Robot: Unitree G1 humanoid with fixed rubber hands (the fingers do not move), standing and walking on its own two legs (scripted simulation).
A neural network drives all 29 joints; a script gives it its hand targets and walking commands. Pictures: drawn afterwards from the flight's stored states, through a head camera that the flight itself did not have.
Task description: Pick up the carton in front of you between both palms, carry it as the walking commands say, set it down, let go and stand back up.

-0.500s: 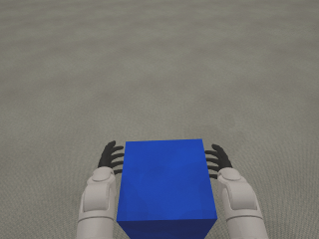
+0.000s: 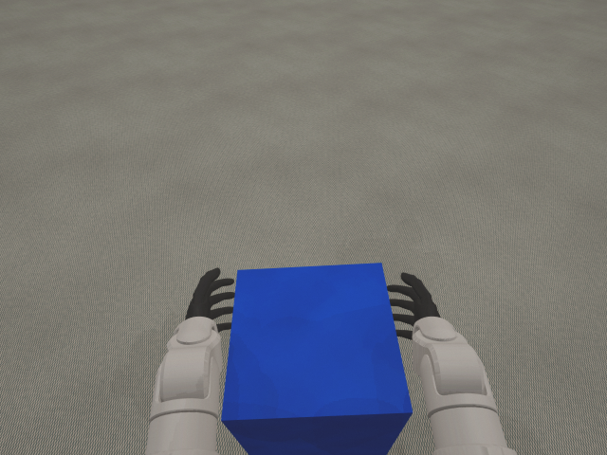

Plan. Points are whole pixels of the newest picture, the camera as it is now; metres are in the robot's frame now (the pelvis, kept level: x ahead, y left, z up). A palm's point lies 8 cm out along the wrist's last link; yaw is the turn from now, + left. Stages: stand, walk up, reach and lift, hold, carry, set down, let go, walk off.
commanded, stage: carry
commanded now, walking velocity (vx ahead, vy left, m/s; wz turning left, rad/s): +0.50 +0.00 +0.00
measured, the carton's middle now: (314, 367) +0.29 +0.00 -0.08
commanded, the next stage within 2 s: none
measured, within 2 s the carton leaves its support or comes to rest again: neither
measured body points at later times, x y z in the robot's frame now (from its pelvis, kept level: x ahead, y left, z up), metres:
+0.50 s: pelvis +0.23 -0.03 +0.01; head +0.25 -0.04 +0.46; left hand +0.52 +0.15 +0.03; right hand +0.55 -0.15 +0.02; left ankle +0.13 +0.08 -0.68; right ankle +0.28 -0.11 -0.73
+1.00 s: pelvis +0.38 +0.00 +0.03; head +0.37 -0.01 +0.48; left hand +0.67 +0.16 +0.06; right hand +0.68 -0.14 +0.05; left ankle +0.30 +0.10 -0.70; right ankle +0.29 -0.12 -0.71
